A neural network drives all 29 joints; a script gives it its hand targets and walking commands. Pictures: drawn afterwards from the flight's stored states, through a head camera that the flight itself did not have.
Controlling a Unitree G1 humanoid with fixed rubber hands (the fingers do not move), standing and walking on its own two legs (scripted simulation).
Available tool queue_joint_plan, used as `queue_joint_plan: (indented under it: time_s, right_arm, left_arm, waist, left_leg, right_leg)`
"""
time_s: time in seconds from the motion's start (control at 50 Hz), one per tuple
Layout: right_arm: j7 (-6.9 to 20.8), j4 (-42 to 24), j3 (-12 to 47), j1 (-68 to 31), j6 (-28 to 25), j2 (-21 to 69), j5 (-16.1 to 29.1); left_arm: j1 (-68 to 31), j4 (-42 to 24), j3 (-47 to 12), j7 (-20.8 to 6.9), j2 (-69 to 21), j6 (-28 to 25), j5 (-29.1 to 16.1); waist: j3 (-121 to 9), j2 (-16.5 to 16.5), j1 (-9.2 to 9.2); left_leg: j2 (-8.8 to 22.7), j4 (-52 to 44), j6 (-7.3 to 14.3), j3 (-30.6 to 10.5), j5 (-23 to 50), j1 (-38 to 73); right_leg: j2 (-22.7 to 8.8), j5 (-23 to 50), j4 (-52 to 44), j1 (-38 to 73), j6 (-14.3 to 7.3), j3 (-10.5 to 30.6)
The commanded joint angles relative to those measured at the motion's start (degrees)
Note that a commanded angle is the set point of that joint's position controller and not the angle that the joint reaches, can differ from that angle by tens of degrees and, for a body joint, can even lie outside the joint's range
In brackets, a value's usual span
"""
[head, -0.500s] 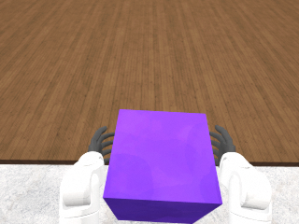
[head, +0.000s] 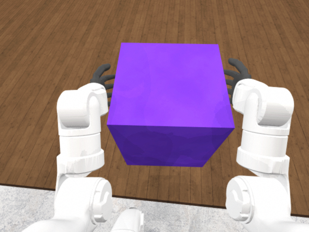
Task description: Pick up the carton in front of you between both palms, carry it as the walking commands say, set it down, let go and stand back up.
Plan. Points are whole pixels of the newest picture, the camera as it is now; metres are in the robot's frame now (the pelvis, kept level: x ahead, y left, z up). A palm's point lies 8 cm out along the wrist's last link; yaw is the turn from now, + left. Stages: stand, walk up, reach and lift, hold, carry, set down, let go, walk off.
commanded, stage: carry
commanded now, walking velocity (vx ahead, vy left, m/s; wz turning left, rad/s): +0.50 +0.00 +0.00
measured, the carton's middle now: (166, 112) +0.39 +0.01 +0.07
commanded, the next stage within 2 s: none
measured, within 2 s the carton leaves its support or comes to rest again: neither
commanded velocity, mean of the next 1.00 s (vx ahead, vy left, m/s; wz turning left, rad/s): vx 0.50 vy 0.00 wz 0.38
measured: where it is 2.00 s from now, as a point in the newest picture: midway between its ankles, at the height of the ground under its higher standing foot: (143, 66)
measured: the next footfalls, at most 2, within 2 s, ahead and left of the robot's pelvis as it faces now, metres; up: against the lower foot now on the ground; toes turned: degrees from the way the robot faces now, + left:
left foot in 0.14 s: +0.22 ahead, +0.14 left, +0.00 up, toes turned +3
right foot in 0.54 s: +0.69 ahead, -0.01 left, +0.08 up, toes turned +0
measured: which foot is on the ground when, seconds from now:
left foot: up 0.00-0.12, down 0.14-0.60, up 0.62-0.98, down 1.00-1.00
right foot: down 0.00-0.28, up 0.30-0.52, down 0.54-0.98, up 1.00-1.00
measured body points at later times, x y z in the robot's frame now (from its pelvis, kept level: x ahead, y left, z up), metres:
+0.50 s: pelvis +0.41 +0.04 -0.01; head +0.53 +0.05 +0.42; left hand +0.83 +0.16 +0.10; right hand +0.80 -0.14 +0.11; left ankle +0.18 +0.13 -0.72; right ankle +0.55 -0.04 -0.61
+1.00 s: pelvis +0.84 +0.08 +0.06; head +0.84 +0.07 +0.51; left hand +1.14 +0.35 +0.23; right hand +1.25 +0.06 +0.23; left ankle +0.93 +0.13 -0.66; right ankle +0.68 -0.02 -0.62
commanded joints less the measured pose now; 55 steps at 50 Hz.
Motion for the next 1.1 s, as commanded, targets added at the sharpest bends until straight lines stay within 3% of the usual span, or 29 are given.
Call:
queue_joint_plan:
  time_s: [0.0,0.12,0.18,0.2,0.24,0.26,0.28,0.3,0.32,0.34,0.38,0.42,0.46,0.5,0.52,0.54,0.56,0.6,0.62,0.66,0.82,0.88,0.94,0.96,0.98,1.0,1.02,1.04,1.08]
  right_arm:
    - [11.19,1.35,35.73,-36.68,-1.05,59.61,22.15]
    - [11.44,1.37,35.19,-35.67,-1.3,60.78,19.48]
    - [11.52,3.15,35.58,-34.99,-1.46,60.11,18.71]
    - [11.53,3.75,35.55,-34.56,-1.53,59.88,18.48]
    - [11.37,1.72,35.45,-34.81,-2.21,58.81,18.05]
    - [11.05,0.42,35.57,-34.02,-2.69,58.94,17.65]
    - [10.73,-0.21,34.76,-32.35,-3.22,58.3,18.42]
    - [10.28,1.46,34.75,-26.76,-3.38,57.26,17.76]
    - [10.03,-0.56,35.36,-25.1,-3.61,56.71,19.01]
    - [9.9,-5.48,36.63,-27.94,-4.23,57.12,19.7]
    - [10.66,-15.43,40.91,-36.52,-4.61,59.4,23.98]
    - [12.58,-19.19,44.56,-40.55,-4.44,60.67,28.74]
    - [14.08,-18.46,46.06,-41.18,-4.23,60.88,31.36]
    - [15.0,-17.26,47.1,-38.44,-4.55,60.58,32.39]
    - [15.36,-17.83,47.27,-39.09,-4.48,58.98,31.65]
    - [15.71,-14.58,46.02,-37.31,-4.0,57.07,30.22]
    - [15.44,-12.09,43.75,-32.69,-3.55,56.9,28.72]
    - [14.72,-11.97,41.61,-31.39,-2.6,53.28,25.06]
    - [14.41,-11.33,39.35,-30.97,-2.52,53.28,23.31]
    - [13.61,-10.05,37.6,-29.61,-2.75,53.58,19.86]
    - [10.04,0.38,33.52,-24.14,-3.61,50.4,10.21]
    - [10.44,5.23,33.76,-24.63,-3.28,51.63,10.53]
    - [11.91,7.81,34.81,-27.36,-3.09,56.11,14.62]
    - [12.57,8.79,34.88,-27.61,-3.17,58.1,16.39]
    - [13.32,11.12,34.03,-27.36,-3.17,59.8,17.81]
    - [13.76,14.85,32.16,-25.88,-3.12,59.04,17.95]
    - [14.43,15.89,32.38,-26.46,-3.13,60.71,19.13]
    - [15.37,15.26,33.82,-28.03,-3.39,64.71,21.96]
    - [17.1,10.44,36.66,-34.47,-4.03,71.8,27.75]
  left_arm:
    - [-45.64,-5.53,-34.93,-14.94,-58.3,-1.48,-25.71]
    - [-43.55,-5.95,-34.89,-14.92,-58.69,-1.98,-22.87]
    - [-45.73,-6.7,-36.71,-15.17,-59.66,-2.05,-24.23]
    - [-46.03,-6.59,-37.21,-15.13,-60.04,-2.39,-24.71]
    - [-48.74,-8.86,-38.53,-14.99,-62.09,-3.59,-26.24]
    - [-49.79,-10.55,-39.03,-14.87,-63.96,-4.0,-27.25]
    - [-48.57,-10.74,-39.25,-15.08,-64.04,-3.88,-27.57]
    - [-46.17,-8.74,-38.6,-14.63,-61.58,-3.44,-27.06]
    - [-41.78,-7.11,-37.41,-14.0,-59.54,-3.51,-24.78]
    - [-41.75,-9.87,-37.04,-13.24,-58.87,-3.74,-22.97]
    - [-39.94,-12.63,-35.96,-11.77,-56.45,-4.18,-18.98]
    - [-36.03,-13.03,-34.28,-10.06,-51.67,-5.19,-13.69]
    - [-32.6,-13.04,-33.97,-8.51,-47.45,-5.49,-10.0]
    - [-33.46,-15.95,-35.41,-8.25,-46.63,-6.06,-10.57]
    - [-34.27,-17.15,-36.88,-8.68,-47.82,-6.44,-11.44]
    - [-32.05,-15.43,-37.72,-9.31,-49.52,-6.71,-12.56]
    - [-29.45,-12.42,-37.46,-9.93,-47.45,-6.59,-12.57]
    - [-31.22,-12.69,-40.25,-11.53,-52.21,-5.53,-17.27]
    - [-34.36,-13.94,-41.93,-12.3,-55.36,-5.07,-20.14]
    - [-40.52,-16.39,-44.59,-13.52,-59.51,-4.9,-25.79]
    - [-42.1,-7.44,-42.0,-17.12,-61.9,-3.74,-29.77]
    - [-39.72,1.64,-39.03,-18.43,-62.41,-3.93,-27.95]
    - [-38.3,6.68,-36.26,-18.69,-62.46,-4.18,-25.64]
    - [-38.3,7.52,-35.28,-18.72,-61.83,-4.23,-24.6]
    - [-37.17,9.95,-34.33,-18.68,-61.48,-4.22,-23.35]
    - [-35.72,13.46,-33.11,-18.34,-61.36,-3.66,-22.58]
    - [-33.57,13.94,-31.01,-17.71,-61.32,-3.79,-20.97]
    - [-33.67,11.88,-29.62,-17.01,-60.62,-4.05,-19.44]
    - [-32.41,8.45,-27.28,-15.45,-60.01,-4.94,-16.66]
  waist:
    - [-31.39,-6.29,1.32]
    - [-29.06,-8.71,4.48]
    - [-25.87,-8.6,9.1]
    - [-26.94,-9.01,8.54]
    - [-34.6,-7.88,-2.17]
    - [-34.26,-1.99,-12.89]
    - [-30.25,13.07,-11.52]
    - [-39.56,24.77,-13.28]
    - [-42.34,17.99,-17.06]
    - [-39.37,8.41,-16.49]
    - [-31.71,2.48,-14.9]
    - [-29.32,1.22,-9.6]
    - [-30.49,5.48,-3.4]
    - [-40.15,13.22,8.27]
    - [-41.61,3.13,12.9]
    - [-44.37,-7.64,9.02]
    - [-60.15,-19.21,4.25]
    - [-53.29,-8.77,3.31]
    - [-47.41,-2.66,2.6]
    - [-38.76,1.51,3.22]
    - [-32.45,-7.34,3.77]
    - [-29.43,-10.51,0.77]
    - [-31.26,-11.05,-6.14]
    - [-30.48,-5.11,-7.68]
    - [-27.0,2.93,-6.85]
    - [-28.76,9.59,-6.44]
    - [-34.03,8.82,-6.79]
    - [-32.13,3.94,-6.46]
    - [-27.5,-5.0,-3.84]
  left_leg:
    - [0.51,-6.22,-0.7,1.26,2.98,-8.24]
    - [-0.37,-5.01,1.21,4.39,1.25,-21.07]
    - [-4.92,-3.2,2.91,8.73,-12.11,-37.05]
    - [-5.55,-12.05,3.2,7.87,-11.34,-31.81]
    - [-6.79,-44.25,1.7,7.02,15.18,17.09]
    - [-5.89,-56.97,-0.36,8.77,33.91,44.37]
    - [4.84,-45.28,1.48,-2.63,74.57,74.44]
    - [18.11,-21.37,9.87,-16.45,121.86,100.15]
    - [17.86,-24.51,12.51,-19.33,108.29,102.4]
    - [17.84,-29.62,12.5,-21.62,84.78,95.92]
    - [13.64,-32.39,9.23,-17.41,72.61,87.1]
    - [8.53,-40.29,5.89,-10.21,63.76,65.01]
    - [0.47,-45.03,3.35,1.45,70.86,35.98]
    - [2.82,-25.43,3.72,-0.14,80.32,23.0]
    - [-2.62,1.37,1.57,0.49,41.63,17.96]
    - [-10.34,20.8,2.04,-4.36,-3.62,14.52]
    - [-13.65,39.07,0.89,-17.32,-5.65,10.48]
    - [-6.8,40.48,-0.1,-12.26,-0.88,3.88]
    - [-4.87,36.89,-1.32,-11.02,-1.69,-0.66]
    - [-3.06,27.6,-1.66,-8.0,-6.36,-3.98]
    - [-6.48,-17.91,1.93,5.93,7.85,-0.03]
    - [-10.34,-33.7,2.12,11.7,18.75,13.66]
    - [-10.13,-42.87,4.13,11.54,27.36,33.14]
    - [-7.75,-46.26,4.47,7.63,29.43,42.58]
    - [-0.02,-40.13,6.18,-3.73,41.18,50.84]
    - [11.2,-35.69,15.5,-23.72,65.02,56.47]
    - [15.35,-39.87,22.52,-33.86,48.95,61.04]
    - [14.09,-43.25,21.45,-34.41,31.98,57.53]
    - [11.27,-46.91,15.95,-29.32,24.86,46.08]
  right_leg:
    - [-14.67,28.75,-4.22,31.38,-7.26,14.63]
    - [-15.21,41.96,1.29,44.91,-7.43,14.9]
    - [-13.66,68.83,8.77,62.96,-5.94,18.76]
    - [-11.67,76.3,13.45,62.73,-3.79,17.5]
    - [-6.53,77.16,30.92,33.97,1.78,9.92]
    - [-3.87,54.24,45.7,11.36,2.68,7.24]
    - [4.58,-14.05,61.1,-25.53,3.26,6.61]
    - [8.76,-31.54,78.39,-50.1,3.93,14.59]
    - [10.17,-30.69,85.85,-59.36,2.52,17.16]
    - [7.6,-30.94,85.48,-61.86,0.98,16.77]
    - [4.43,-36.75,82.33,-66.78,-0.29,10.33]
    - [0.24,-33.06,62.48,-49.21,0.5,4.29]
    - [3.21,-6.26,30.15,-10.06,1.71,-2.87]
    - [7.54,16.36,17.86,29.52,3.59,-5.74]
    - [0.98,28.72,7.81,38.14,-0.11,3.98]
    - [-8.79,46.57,9.21,39.71,-4.89,18.69]
    - [-22.2,63.31,9.39,48.26,-14.54,44.72]
    - [-22.64,37.38,3.43,42.49,-12.98,47.04]
    - [-21.45,26.16,2.28,39.44,-11.22,45.41]
    - [-18.21,28.07,2.56,34.53,-8.54,36.83]
    - [-11.58,54.63,-0.03,32.41,-0.04,9.44]
    - [-11.05,62.79,1.42,26.56,2.53,1.88]
    - [-12.66,60.0,16.95,18.87,6.15,-2.73]
    - [-9.82,40.66,28.75,10.36,7.07,-3.25]
    - [-3.76,-7.35,38.2,-5.06,6.6,-0.79]
    - [1.41,-19.45,52.17,-16.75,8.08,4.18]
    - [0.33,-19.57,60.88,-25.05,8.07,10.96]
    - [-2.7,-16.07,59.29,-29.3,7.46,14.14]
    - [-5.99,-10.69,48.64,-26.27,8.66,13.33]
